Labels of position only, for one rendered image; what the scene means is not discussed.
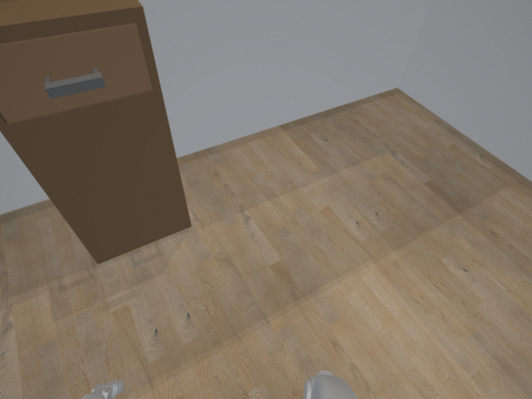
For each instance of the cabinet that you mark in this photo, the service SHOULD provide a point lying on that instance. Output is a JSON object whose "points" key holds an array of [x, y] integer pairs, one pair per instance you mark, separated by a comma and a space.
{"points": [[110, 168]]}

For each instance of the robot left hand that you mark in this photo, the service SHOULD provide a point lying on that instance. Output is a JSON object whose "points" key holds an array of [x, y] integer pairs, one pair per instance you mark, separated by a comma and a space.
{"points": [[106, 391]]}

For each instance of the robot right thigh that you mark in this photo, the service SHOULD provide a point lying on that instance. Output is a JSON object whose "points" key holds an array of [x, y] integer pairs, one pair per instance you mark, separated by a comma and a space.
{"points": [[327, 387]]}

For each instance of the drawer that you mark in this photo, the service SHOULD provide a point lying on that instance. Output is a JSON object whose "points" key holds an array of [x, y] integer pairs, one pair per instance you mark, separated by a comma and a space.
{"points": [[116, 52]]}

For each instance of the handle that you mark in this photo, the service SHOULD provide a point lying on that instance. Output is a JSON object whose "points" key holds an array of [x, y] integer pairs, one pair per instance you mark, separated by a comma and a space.
{"points": [[74, 85]]}

